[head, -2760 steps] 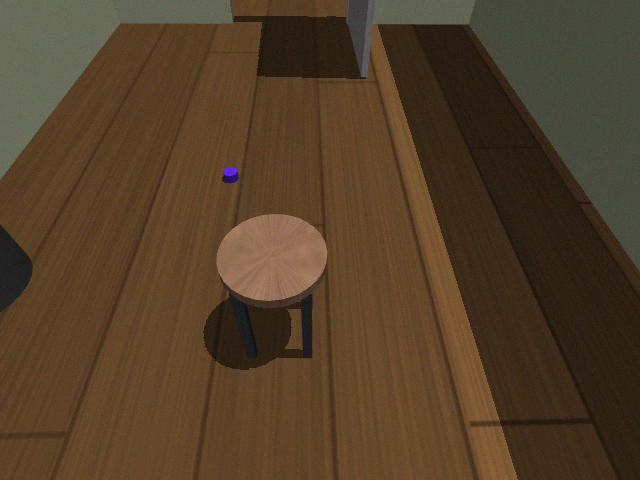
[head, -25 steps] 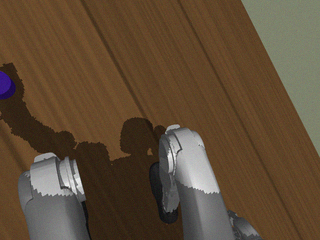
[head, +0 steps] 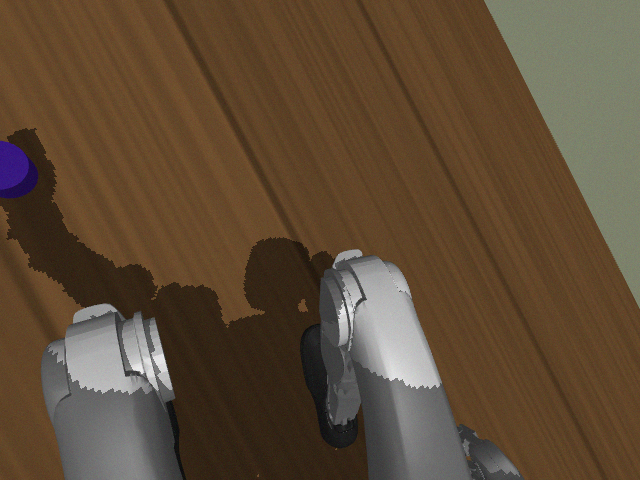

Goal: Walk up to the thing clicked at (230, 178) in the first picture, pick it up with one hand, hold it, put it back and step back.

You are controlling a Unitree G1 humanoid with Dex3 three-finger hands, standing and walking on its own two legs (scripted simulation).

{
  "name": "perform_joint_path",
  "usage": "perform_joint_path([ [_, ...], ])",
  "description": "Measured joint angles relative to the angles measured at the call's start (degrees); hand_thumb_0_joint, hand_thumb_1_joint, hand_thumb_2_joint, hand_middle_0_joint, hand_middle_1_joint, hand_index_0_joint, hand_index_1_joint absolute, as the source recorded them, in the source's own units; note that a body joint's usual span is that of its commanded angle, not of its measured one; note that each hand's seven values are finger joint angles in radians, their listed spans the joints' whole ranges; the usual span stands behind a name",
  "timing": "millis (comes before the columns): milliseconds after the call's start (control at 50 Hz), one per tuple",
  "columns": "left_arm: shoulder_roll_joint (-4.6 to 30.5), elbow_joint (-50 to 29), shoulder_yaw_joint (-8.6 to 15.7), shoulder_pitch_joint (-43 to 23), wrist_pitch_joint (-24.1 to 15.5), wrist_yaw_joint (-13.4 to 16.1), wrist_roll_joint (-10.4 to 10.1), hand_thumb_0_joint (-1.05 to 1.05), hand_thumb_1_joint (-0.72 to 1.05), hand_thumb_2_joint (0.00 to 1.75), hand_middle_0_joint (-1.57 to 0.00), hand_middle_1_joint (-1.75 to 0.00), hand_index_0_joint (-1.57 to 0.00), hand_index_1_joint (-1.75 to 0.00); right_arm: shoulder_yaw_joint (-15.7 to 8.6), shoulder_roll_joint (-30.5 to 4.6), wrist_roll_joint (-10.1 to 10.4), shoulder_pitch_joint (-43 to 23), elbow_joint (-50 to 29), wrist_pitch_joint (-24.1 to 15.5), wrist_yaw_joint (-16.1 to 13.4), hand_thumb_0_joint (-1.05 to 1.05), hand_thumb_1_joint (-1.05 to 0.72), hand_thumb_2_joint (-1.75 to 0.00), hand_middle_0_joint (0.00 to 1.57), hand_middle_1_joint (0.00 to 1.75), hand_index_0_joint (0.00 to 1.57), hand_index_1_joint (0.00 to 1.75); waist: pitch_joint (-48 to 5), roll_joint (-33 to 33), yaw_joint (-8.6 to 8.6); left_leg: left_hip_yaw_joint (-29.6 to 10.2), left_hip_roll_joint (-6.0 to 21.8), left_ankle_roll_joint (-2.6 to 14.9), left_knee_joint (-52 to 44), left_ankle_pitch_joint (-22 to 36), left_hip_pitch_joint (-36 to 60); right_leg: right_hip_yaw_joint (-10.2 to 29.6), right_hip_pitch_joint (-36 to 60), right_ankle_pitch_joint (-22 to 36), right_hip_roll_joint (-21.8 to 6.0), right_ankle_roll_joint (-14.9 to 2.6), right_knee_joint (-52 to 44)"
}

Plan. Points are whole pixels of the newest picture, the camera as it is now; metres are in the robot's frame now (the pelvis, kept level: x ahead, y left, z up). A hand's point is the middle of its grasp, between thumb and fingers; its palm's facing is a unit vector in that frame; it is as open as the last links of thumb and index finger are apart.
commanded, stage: rise first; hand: left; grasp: from above
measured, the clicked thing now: (4, 170) +0.51 +0.32 -0.29
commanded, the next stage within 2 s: none
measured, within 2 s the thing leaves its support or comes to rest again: neither
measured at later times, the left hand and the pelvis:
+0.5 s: hand out of the picture +0.46 +0.35 -0.17, palm faces -0.45 -0.11 -0.89, open 13.7 cm; pelvis +0.00 +0.00 +0.00, yaw +0 degrees
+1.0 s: hand out of the picture +0.46 +0.35 -0.18, palm faces -0.44 -0.12 -0.89, open 13.3 cm; pelvis +0.00 +0.00 +0.00, yaw +0 degrees
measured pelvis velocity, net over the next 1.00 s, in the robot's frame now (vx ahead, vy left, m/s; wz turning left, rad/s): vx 0.00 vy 0.00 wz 0.00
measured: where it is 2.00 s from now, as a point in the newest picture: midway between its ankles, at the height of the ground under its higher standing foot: (252, 435)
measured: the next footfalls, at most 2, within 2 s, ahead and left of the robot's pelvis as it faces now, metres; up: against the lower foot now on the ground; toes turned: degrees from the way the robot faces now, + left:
none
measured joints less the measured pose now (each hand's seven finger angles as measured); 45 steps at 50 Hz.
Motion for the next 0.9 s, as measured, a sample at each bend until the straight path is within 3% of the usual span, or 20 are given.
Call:
perform_joint_path([
  [260, -0.33, 1.91, -1.01, -1.58, 0.92, 0.45, 0.18, 0.0, -0.51, 1.0, -0.13, -0.96, -0.13, -0.98, 0.01, 0.16, 0.25, -0.09, -0.22, -0.23, -0.09, 0.0, -0.9, -0.9, 0.2, 0.3, 0.2, 0.3, -0.88, 0.28, -0.48, 0.3, -0.15, -0.01, -0.26, 0.38, -0.2, 0.2, -0.26, 0.17, -0.13, -0.43, -0.01],
  [400, -0.02, 2.56, -0.66, -1.19, 0.68, 0.34, 0.17, 0.0, -0.48, 0.98, -0.15, -0.95, -0.15, -0.96, 0.48, -0.03, 0.07, -0.13, -0.39, -0.33, -0.22, 0.0, -0.9, -0.9, 0.2, 0.3, 0.2, 0.3, -0.46, 0.36, -0.74, 0.04, -0.05, -0.04, -0.09, 0.47, -0.11, 0.1, -0.22, 0.42, 0.1, 0.27, -0.01],
  [900, -0.08, 0.78, 0.51, -0.31, 0.8, 0.17, 0.09, 0.0, -0.41, 0.92, -0.21, -0.9, -0.21, -0.91, 0.11, -0.29, 0.1, 0.19, -0.76, -1.12, 0.07, 0.0, -0.9, -0.9, 0.2, 0.3, 0.2, 0.3, 0.01, 0.08, -0.69, -0.11, -0.23, -0.22, 0.31, 0.13, -0.16, 0.01, -0.26, 0.11, 0.09, -0.06, 0.38],
])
